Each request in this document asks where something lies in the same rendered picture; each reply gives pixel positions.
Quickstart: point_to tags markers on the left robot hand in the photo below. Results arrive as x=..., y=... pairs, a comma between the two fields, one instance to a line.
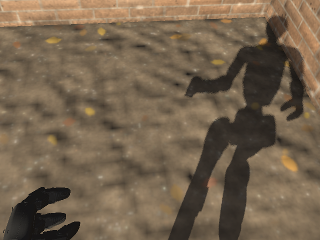
x=26, y=224

